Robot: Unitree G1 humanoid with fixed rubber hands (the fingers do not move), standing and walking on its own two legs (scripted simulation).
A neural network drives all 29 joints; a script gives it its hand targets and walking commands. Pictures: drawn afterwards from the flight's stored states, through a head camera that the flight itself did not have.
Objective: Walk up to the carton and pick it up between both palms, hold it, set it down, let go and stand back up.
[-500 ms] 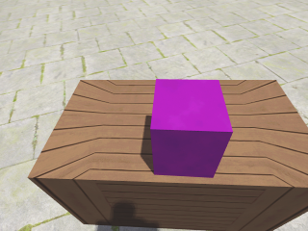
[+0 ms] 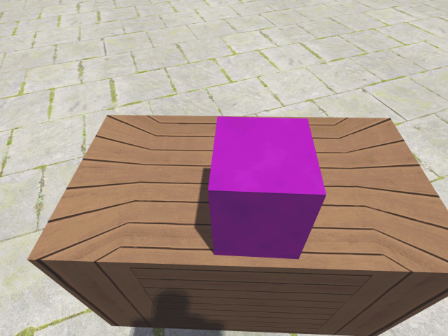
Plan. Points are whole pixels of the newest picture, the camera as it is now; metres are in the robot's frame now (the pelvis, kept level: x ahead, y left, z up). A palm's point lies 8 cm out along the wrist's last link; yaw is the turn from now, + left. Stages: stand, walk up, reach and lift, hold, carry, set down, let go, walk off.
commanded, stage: walk up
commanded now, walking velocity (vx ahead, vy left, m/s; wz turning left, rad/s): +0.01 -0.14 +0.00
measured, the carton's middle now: (258, 189) +0.45 -0.04 -0.02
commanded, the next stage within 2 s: stand in 1.56 s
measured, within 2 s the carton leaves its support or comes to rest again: neither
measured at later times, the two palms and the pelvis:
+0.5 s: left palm out of the picture -0.01 +0.10 -0.14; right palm out of the picture +0.05 -0.32 -0.15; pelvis +0.02 -0.09 +0.00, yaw +1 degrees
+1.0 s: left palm out of the picture -0.03 +0.17 -0.15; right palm out of the picture +0.03 -0.28 -0.14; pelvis +0.01 -0.06 +0.00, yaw +1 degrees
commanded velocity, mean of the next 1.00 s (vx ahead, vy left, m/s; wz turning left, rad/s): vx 0.00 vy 0.01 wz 0.00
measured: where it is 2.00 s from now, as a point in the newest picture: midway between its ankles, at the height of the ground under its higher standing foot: outside the picture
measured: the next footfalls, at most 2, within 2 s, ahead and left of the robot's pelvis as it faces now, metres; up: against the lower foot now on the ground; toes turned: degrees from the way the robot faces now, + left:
right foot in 0.22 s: +0.04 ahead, -0.15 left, +0.00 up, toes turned -1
left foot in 0.56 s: +0.03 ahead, +0.02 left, +0.00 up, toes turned +1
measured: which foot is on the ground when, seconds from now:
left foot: down 0.00-0.24, up 0.26-0.54, down 0.56-0.74, up 0.76-0.96, down 0.98-1.00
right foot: down 0.00-0.06, up 0.08-0.20, down 0.22-1.00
